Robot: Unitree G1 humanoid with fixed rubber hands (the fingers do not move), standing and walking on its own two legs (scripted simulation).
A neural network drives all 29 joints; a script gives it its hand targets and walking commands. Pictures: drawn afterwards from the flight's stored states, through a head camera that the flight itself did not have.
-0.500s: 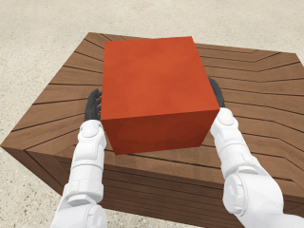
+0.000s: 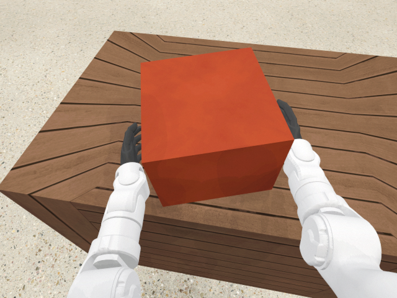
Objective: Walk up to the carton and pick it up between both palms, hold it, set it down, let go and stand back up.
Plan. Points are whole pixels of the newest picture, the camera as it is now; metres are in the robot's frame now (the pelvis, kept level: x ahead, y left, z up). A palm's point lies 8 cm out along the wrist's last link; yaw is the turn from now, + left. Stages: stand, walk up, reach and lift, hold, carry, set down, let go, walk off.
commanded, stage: set down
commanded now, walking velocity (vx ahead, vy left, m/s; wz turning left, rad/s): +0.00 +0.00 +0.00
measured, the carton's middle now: (207, 127) +0.46 +0.03 +0.07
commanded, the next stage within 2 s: none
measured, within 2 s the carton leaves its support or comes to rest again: rests again in 0.84 s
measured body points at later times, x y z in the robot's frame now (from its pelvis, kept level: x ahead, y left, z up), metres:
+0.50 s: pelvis +0.00 -0.01 -0.01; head +0.10 -0.02 +0.43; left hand +0.39 +0.19 +0.00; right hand +0.50 -0.13 +0.04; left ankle -0.01 +0.16 -0.74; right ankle +0.00 -0.09 -0.74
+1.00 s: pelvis -0.02 +0.01 -0.02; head +0.13 -0.03 +0.40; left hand +0.42 +0.19 +0.05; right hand +0.53 -0.17 +0.04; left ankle -0.01 +0.16 -0.74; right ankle -0.01 -0.09 -0.74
